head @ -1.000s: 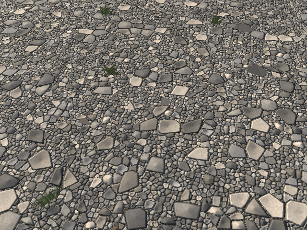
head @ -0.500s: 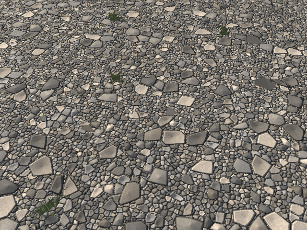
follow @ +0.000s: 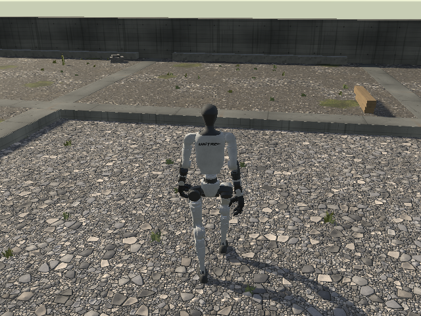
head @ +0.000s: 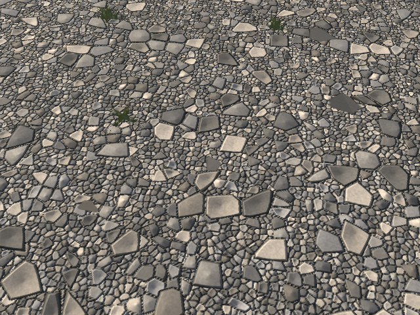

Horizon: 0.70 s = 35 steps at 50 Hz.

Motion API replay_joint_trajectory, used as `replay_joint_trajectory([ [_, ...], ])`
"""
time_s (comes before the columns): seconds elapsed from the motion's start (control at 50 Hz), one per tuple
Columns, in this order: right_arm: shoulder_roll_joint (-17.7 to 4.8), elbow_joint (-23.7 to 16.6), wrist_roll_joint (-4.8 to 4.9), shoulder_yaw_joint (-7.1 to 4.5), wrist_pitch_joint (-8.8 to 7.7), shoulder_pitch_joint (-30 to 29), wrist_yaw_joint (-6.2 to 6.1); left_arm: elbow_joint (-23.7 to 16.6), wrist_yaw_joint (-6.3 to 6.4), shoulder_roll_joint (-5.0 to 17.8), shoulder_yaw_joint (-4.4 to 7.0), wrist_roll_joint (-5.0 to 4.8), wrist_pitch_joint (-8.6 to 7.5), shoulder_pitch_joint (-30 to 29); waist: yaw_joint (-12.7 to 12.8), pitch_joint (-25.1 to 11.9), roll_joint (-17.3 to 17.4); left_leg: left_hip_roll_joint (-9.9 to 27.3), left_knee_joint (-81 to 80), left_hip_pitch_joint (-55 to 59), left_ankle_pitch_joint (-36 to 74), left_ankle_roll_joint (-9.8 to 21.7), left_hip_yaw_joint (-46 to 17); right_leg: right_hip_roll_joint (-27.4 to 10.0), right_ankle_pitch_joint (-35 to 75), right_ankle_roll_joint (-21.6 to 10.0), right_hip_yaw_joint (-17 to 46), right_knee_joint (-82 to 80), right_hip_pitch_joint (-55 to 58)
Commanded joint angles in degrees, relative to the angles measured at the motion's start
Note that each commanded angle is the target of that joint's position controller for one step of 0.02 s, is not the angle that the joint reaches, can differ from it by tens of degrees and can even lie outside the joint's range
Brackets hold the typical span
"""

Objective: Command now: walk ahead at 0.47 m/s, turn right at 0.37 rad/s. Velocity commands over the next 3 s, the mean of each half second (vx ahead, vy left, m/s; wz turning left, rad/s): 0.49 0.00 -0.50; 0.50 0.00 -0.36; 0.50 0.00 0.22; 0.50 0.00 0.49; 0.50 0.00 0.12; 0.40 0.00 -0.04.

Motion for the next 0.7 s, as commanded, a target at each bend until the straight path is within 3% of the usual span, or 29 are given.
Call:
replay_joint_trajectory([
  [0.02, -7.9, -0.8, 0.14, -1.11, -0.82, 3.2, -0.81, -4.8, -0.06, 1.6, -0.08, -0.05, -0.72, -5.7, 0.8, 5.9, 5.8, 16.0, 0.7, -5.9, 48.6, 2.4, -0.4, 3.0, 1.2, -2.2, -4.1, -6.6, 5.4],
  [0.06, -9.7, -1.1, 0.16, -1.65, -0.67, 2.1, -1.5, -3.7, 0.4, 3.4, 0.78, 0.13, -0.94, -0.6, 3.5, 2.0, 7.1, 16.7, 10.0, -2.1, 65.3, 1.5, 1.5, 6.2, -2.8, -4.6, -5.9, -6.9, 11.2],
  [0.08, -10.7, -1.5, -0.08, -2.01, -0.25, 1.2, -1.77, -2.2, 0.63, 4.5, 1.46, 0.19, -1.1, 5.0, 6.0, -1.2, 7.9, 17.3, 18.2, -1.5, 69.9, 1.5, 2.1, 7.7, -5.4, -6.1, -6.0, -6.9, 16.2],
  [0.1, -11.6, -2.1, -0.12, -2.37, 0.19, 0.3, -1.71, 0.1, 0.83, 5.9, 2.35, 0.32, -1.3, 12.0, 8.8, -5.0, 8.3, 17.6, 28.3, -2.8, 67.7, 1.7, 2.1, 8.6, -6.2, -7.7, -5.1, -9.2, 23.4],
  [0.12, -12.3, -3.1, 0.1, -2.68, 0.35, -1.3, -1.18, 1.8, 1.11, 8.0, 3.52, 1.04, -1.42, 18.6, 12.5, -7.7, 7.2, 16.2, 42.2, -9.9, 56.5, 1.5, 2.9, 6.6, -7.7, -9.9, -0.8, -14.1, 33.3],
  [0.14, -8.7, -5.5, -0.33, -2.21, 0.21, -1.4, -0.41, 1.8, 1.52, 12.8, 4.91, 1.26, -1.18, 21.5, 11.6, -12.1, -1.6, 10.6, 62.6, -22.7, 17.0, 0.7, 3.1, -7.8, -10.2, -13.9, 18.3, -14.4, 43.5],
  [0.16, -6.9, -8.9, 1.3, -2.26, 0.07, -0.4, 0.81, 0.9, 1.18, 15.1, 5.41, 0.63, -0.36, 19.5, 7.7, -16.6, -10.4, -0.6, 78.6, -43.7, -12.4, -1.0, -6.2, -18.0, -14.4, -23.8, 50.2, -24.9, 54.7],
  [0.18, -9.8, -10.8, 0.49, -2.55, -0.56, -7.6, 1.11, 0.6, 1.3, 13.4, 5.02, -0.36, -0.1, 15.5, 7.2, -9.2, -1.1, 4.5, 77.0, -50.8, -5.4, 0.3, -12.0, -16.0, -18.8, -20.5, 44.0, -28.6, 49.7],
  [0.22, -9.8, -11.9, 0.53, -2.74, -1.31, -10.5, 1.16, -0.2, 1.53, 8.4, 3.7, -0.38, -0.59, 10.3, 2.7, -1.1, 6.7, 8.6, 67.3, -46.2, 2.3, -0.3, -11.4, -12.5, -6.5, -15.5, 32.1, -31.0, 34.9],
  [0.24, -9.2, -12.1, -0.41, -2.72, -0.38, -10.1, 1.01, -0.4, 1.9, 7.5, 3.26, -0.66, -1.09, 9.8, 1.0, -0.4, 7.3, 9.6, 64.0, -42.4, 2.1, -1.5, -11.7, -10.0, 0.0, -14.2, 27.7, -30.9, 30.0],
  [0.28, -7.8, -12.7, -1.52, -2.54, 1.87, -9.1, 1.28, -0.2, 2.28, 7.5, 2.89, -1.09, -2.29, 10.9, -0.7, -0.8, 4.9, 10.4, 58.9, -38.7, 1.3, -3.5, -11.1, -6.8, 7.4, -13.1, 22.5, -31.0, 25.9],
  [0.34, -8.2, -15.7, -1.72, -2.57, 3.49, -15.0, 1.72, 0.0, 2.43, 10.1, 3.25, -1.36, -2.84, 14.5, 0.3, 0.4, 1.9, 10.6, 51.4, -42.0, 6.1, -5.7, -9.0, -4.1, 11.1, -11.6, 19.5, -31.7, 25.0],
  [0.44, -9.2, -21.0, -1.24, -2.45, 3.94, -27.5, 2.33, -0.3, 2.3, 10.2, 3.22, -1.27, -2.1, 21.4, 5.3, 0.3, -1.3, 8.9, 38.9, -48.3, 16.5, -6.7, -8.2, -2.9, 15.3, -7.3, 20.7, -30.1, 32.6],
  [0.56, -9.8, -26.0, -0.56, -1.43, 3.05, -37.1, 2.87, -1.5, 3.14, 11.4, 3.4, -0.28, -1.69, 25.1, 8.0, 0.8, -3.0, 5.5, 27.5, -48.8, 16.2, -5.2, -8.3, -4.4, 20.9, -8.1, 24.5, -25.7, 41.4],
  [0.6, -11.1, -26.4, -0.24, -1.57, 2.46, -34.7, 2.74, -2.5, 3.62, 12.6, 3.71, -0.14, -1.81, 23.0, 5.9, 0.3, -3.7, 4.5, 22.5, -42.0, 14.9, -3.9, -9.2, -5.1, 23.5, -6.7, 25.6, -23.5, 40.8],
  [0.62, -12.2, -25.4, -0.06, -1.94, 2.15, -30.2, 2.41, -3.4, 3.63, 13.4, 3.9, -0.15, -1.97, 20.4, 3.3, -1.0, -4.0, 3.2, 20.0, -34.1, 12.7, -2.8, -9.0, -4.5, 28.5, -5.2, 24.9, -20.6, 38.2],
  [0.64, -13.9, -23.2, -0.01, -2.67, 1.76, -23.4, 1.85, -3.8, 3.3, 14.2, 4.04, -0.09, -2.33, 19.3, 0.7, -4.6, -3.4, 1.6, 19.2, -25.2, 11.4, -1.7, -7.9, -3.4, 34.9, -4.0, 23.9, -14.6, 37.3],
  [0.66, -15.3, -21.0, -0.21, -3.32, 1.08, -14.9, 1.12, -3.9, 2.73, 14.1, 3.98, -0.47, -2.85, 18.5, -3.5, -9.2, -1.3, 3.2, 16.1, -13.7, 14.3, -0.1, -8.3, -0.7, 33.4, -2.8, 21.3, -4.2, 34.1],
  [0.68, -18.8, -20.5, -1.73, -4.14, 0.7, -6.1, 0.1, -5.5, 2.23, 10.2, 2.89, -0.98, -3.37, 19.5, -6.1, -17.2, 3.4, 15.1, 16.0, -0.4, 4.3, 2.5, -20.1, 2.3, 16.2, -2.0, 18.6, 10.7, 26.2],
  [0.7, -23.9, -20.1, -2.93, -5.39, 1.23, -5.8, 0.31, -5.9, 2.19, 4.9, 2.01, -3.3, -3.01, 29.0, -0.9, -23.5, 19.1, 30.2, 10.6, 12.2, 4.9, 11.1, -48.6, 11.9, -27.9, 0.3, 12.6, 27.7, 8.9],
])
Next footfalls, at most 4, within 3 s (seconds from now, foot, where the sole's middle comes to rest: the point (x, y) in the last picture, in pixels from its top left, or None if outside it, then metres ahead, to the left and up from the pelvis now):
0.12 right None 0.24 -0.06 -0.77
0.68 left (207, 271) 0.61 0.01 -0.77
1.20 right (292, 233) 0.75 -0.29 -0.77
1.74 left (254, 161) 1.07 -0.19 -0.77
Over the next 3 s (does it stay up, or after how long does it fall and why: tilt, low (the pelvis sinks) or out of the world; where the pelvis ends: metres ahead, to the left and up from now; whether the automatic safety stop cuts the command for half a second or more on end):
stays up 1.57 -0.24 0.01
